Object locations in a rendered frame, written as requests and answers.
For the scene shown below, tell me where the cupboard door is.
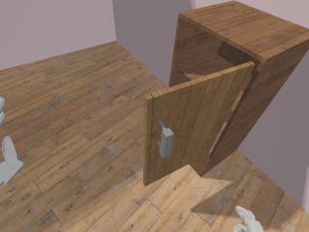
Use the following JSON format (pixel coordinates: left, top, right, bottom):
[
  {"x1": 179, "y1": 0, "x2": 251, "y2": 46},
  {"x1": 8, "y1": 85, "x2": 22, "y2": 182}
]
[{"x1": 143, "y1": 61, "x2": 255, "y2": 187}]

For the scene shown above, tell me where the handle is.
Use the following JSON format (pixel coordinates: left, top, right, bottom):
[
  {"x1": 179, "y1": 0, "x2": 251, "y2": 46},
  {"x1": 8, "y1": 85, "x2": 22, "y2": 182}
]
[{"x1": 155, "y1": 121, "x2": 174, "y2": 159}]

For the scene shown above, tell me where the robot right hand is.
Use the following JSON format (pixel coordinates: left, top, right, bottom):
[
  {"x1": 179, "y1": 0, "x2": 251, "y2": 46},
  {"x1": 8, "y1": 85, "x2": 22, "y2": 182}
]
[{"x1": 233, "y1": 206, "x2": 265, "y2": 232}]

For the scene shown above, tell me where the robot left hand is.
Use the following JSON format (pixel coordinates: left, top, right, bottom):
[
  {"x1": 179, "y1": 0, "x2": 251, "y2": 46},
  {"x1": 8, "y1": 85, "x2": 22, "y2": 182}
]
[{"x1": 0, "y1": 97, "x2": 23, "y2": 187}]

